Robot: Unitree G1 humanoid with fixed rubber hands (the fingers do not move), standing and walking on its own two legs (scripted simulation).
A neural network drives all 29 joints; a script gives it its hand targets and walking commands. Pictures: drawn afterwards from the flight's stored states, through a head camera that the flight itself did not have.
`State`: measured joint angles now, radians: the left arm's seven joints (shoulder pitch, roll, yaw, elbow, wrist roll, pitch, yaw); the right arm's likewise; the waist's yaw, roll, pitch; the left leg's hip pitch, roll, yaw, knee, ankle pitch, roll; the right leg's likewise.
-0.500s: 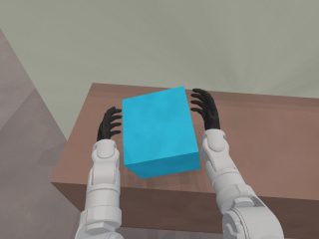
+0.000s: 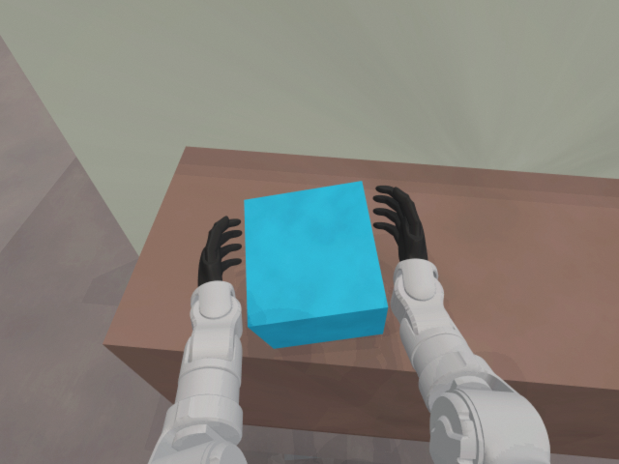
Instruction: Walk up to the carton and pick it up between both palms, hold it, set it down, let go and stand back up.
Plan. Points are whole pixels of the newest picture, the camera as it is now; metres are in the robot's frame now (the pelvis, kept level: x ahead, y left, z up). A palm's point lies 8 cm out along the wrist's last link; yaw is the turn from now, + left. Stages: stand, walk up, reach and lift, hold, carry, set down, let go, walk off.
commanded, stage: set down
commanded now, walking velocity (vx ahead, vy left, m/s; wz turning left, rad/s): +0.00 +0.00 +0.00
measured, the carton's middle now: (315, 269) +0.40 +0.04 -0.04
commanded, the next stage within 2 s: none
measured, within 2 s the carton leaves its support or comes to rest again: rests again in 0.70 s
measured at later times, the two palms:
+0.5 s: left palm (226, 275) +0.35 +0.16 +0.01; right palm (414, 247) +0.41 -0.10 +0.03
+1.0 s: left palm (233, 277) +0.35 +0.16 +0.00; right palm (418, 252) +0.41 -0.11 +0.01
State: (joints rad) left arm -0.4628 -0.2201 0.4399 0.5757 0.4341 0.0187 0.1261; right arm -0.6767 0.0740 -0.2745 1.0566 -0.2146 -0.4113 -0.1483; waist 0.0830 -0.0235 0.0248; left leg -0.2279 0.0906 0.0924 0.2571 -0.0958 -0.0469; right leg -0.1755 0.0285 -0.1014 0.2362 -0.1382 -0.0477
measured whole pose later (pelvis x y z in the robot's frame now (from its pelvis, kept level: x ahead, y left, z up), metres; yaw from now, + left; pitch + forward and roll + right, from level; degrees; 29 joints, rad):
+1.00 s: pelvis +0.01 +0.00 +0.00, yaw -2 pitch +13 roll +0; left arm -0.49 -0.23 0.52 0.79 0.41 -0.35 0.15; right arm -0.72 0.01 -0.33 1.20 -0.29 -0.50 -0.12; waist 0.10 -0.02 -0.07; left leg -0.41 0.10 0.11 0.31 -0.12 -0.04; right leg -0.36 0.04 -0.07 0.28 -0.16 -0.05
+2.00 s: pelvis +0.02 +0.00 -0.01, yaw -2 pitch +15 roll +0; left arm -0.49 -0.23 0.58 0.82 0.44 -0.45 0.13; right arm -0.73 0.04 -0.43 1.20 -0.37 -0.54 -0.08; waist 0.09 -0.03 -0.08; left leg -0.47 0.10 0.09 0.36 -0.14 -0.03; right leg -0.43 0.04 -0.06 0.34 -0.18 -0.05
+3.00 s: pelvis -0.02 +0.01 -0.04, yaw -2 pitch +19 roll -1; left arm -0.66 0.06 0.11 1.14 -0.13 -0.36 0.16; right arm -0.93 -0.28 0.16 1.51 0.35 -0.45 0.02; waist 0.16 0.02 -0.25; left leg -0.75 0.09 0.01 0.66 -0.24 -0.05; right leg -0.70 0.04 -0.05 0.64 -0.28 -0.05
